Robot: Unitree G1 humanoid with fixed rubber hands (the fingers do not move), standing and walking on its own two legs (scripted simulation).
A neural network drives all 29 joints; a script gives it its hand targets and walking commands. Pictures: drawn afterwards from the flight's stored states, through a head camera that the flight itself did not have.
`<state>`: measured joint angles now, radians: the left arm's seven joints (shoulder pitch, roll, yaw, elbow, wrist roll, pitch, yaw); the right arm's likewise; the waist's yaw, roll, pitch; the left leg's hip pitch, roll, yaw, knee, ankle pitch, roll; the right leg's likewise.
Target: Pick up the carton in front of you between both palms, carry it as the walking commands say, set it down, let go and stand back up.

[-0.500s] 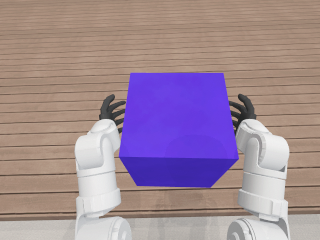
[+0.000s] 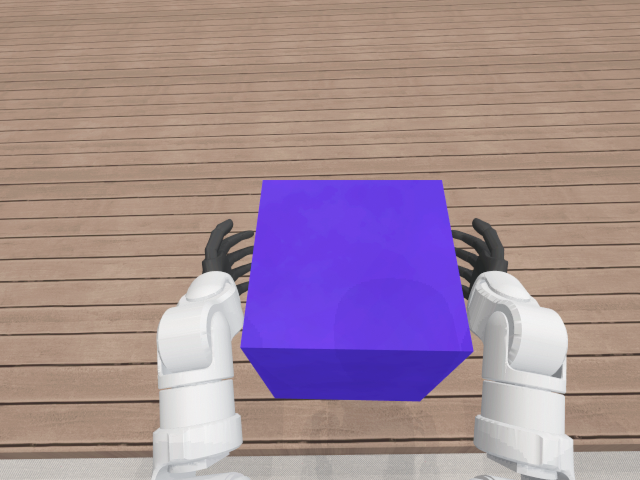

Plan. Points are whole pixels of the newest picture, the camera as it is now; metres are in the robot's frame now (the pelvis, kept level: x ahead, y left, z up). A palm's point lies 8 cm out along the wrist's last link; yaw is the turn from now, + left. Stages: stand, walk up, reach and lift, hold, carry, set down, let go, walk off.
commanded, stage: carry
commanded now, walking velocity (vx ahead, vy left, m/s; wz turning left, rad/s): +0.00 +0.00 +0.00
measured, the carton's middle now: (349, 301) +0.34 +0.00 +0.03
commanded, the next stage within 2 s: none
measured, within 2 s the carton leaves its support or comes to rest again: neither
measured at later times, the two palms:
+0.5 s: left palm (215, 314) +0.29 +0.15 +0.09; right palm (494, 320) +0.29 -0.15 +0.09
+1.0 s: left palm (206, 344) +0.24 +0.15 +0.10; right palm (510, 351) +0.24 -0.15 +0.10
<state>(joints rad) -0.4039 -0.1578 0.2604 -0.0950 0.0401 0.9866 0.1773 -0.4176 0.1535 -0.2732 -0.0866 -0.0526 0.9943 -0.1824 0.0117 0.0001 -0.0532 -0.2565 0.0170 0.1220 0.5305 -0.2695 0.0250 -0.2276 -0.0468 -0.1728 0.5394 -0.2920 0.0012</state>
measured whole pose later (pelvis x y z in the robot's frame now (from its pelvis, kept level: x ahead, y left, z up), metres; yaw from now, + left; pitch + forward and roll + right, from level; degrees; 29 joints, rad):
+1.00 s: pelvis -0.08 +0.00 -0.01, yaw +0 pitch +1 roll +0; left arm -0.45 -0.15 0.29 0.03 0.07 1.02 0.19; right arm -0.46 0.15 -0.30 0.04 -0.08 1.02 -0.19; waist 0.00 0.00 -0.10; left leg -0.29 0.02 0.13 0.52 -0.26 0.04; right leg -0.26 -0.04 -0.17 0.53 -0.29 -0.03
